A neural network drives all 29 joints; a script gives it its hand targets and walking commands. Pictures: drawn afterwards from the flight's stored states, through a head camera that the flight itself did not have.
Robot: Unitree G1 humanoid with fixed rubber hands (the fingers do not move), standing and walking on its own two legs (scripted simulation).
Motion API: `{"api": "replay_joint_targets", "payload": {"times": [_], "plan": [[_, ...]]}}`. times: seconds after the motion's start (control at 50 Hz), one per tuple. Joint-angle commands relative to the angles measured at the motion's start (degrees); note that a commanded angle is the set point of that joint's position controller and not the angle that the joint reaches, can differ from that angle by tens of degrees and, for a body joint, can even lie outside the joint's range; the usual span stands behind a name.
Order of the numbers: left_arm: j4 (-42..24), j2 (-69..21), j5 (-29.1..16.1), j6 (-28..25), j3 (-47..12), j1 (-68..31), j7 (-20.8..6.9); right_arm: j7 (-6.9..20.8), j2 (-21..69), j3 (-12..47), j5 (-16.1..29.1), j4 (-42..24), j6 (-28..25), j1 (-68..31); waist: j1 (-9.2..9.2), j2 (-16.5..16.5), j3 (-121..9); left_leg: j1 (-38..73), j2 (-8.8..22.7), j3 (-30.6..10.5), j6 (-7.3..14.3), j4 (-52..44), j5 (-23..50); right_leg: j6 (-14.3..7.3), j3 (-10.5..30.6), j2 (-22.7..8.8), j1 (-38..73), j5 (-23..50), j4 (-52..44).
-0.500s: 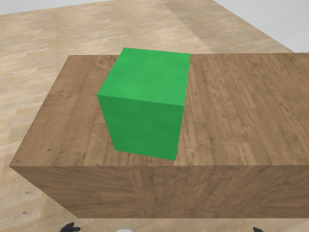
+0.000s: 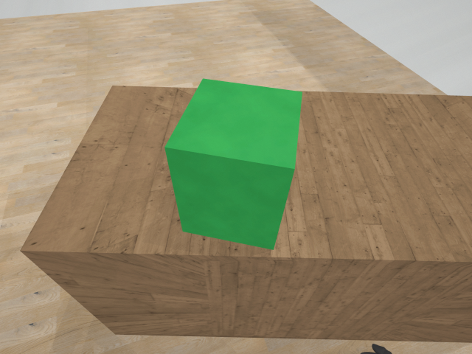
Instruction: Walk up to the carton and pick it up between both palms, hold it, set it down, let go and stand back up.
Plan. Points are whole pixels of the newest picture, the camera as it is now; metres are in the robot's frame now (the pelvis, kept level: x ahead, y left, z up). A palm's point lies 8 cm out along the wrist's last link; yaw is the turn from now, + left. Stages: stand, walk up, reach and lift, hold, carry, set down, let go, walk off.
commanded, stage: walk up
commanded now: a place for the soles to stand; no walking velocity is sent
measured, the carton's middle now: (238, 165) +0.46 +0.01 +0.04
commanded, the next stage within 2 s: reach and lift in 0.86 s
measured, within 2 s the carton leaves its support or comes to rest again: neither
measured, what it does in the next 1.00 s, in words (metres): stands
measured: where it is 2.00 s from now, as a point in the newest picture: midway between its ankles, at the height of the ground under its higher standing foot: outside the picture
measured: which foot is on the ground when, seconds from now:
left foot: down 0.00-1.00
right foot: down 0.00-1.00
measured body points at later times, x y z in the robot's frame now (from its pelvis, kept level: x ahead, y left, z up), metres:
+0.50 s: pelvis +0.02 +0.01 +0.00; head +0.03 +0.01 +0.45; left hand +0.10 +0.28 -0.11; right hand +0.12 -0.25 -0.11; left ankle +0.01 +0.12 -0.73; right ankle +0.01 -0.14 -0.73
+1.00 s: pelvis +0.00 +0.00 -0.01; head +0.04 +0.01 +0.44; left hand +0.13 +0.28 -0.11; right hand +0.16 -0.25 -0.12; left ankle +0.01 +0.12 -0.73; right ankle +0.01 -0.14 -0.73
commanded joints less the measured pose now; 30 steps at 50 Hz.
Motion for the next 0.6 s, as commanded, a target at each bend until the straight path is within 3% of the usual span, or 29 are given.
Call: {"api": "replay_joint_targets", "payload": {"times": [0.0, 0.06, 0.1, 0.16, 0.34, 0.58], "plan": [[-4.9, 7.7, 0.2, -1.9, 3.0, 0.5, 0.4, -0.4, -8.3, -2.9, 0.0, -4.6, -1.4, -0.7, -0.24, 2.3, -0.6, -2.1, 4.0, -6.6, 4.0, -7.1, 3.6, -3.7, 4.5, -2.8, 0.7, 1.1, -5.5], [-5.0, 7.6, 0.1, -1.8, 2.7, 0.8, 0.4, -0.4, -8.6, -2.8, -0.1, -4.5, -1.5, -0.3, -0.26, 1.0, -1.4, -0.8, 4.1, -6.3, 4.0, -5.9, 8.8, -3.8, 3.9, -3.2, 1.4, 5.6, -4.7], [-4.8, 7.5, 0.1, -1.7, 2.9, 2.3, 0.3, -0.3, -8.2, -2.7, -0.3, -4.4, -1.4, 0.0, -0.13, 1.7, -2.6, -0.8, 3.1, -5.2, 3.8, -5.5, 2.8, -4.2, 4.5, -3.6, 1.3, -1.4, -6.6], [-5.1, 8.6, 0.2, -1.3, 3.2, 1.2, 0.4, -0.2, -7.4, -2.5, -0.3, -4.6, -1.3, 0.6, -0.55, -0.3, 0.6, -2.3, 2.5, -5.2, 3.3, -5.4, 2.1, -4.7, 5.8, -4.8, -0.8, -4.5, -8.3], [-5.2, 7.4, 0.1, -1.5, 2.4, 2.5, 0.3, -0.5, -8.6, -2.4, 0.0, -4.0, -1.8, 1.1, -0.09, 1.4, -2.7, -0.5, 3.7, -6.1, 4.2, -5.5, 12.6, -3.6, 2.2, -3.0, 3.4, 6.7, -3.9], [-5.1, 7.8, 0.1, -1.1, 2.5, 2.1, 0.6, -0.5, -8.5, -2.4, 0.0, -4.4, -1.4, 0.6, -0.35, 1.3, -1.9, -0.1, 2.9, -5.6, 3.9, -4.8, 13.9, -3.7, 1.7, -3.6, 3.4, 7.7, -3.9]]}}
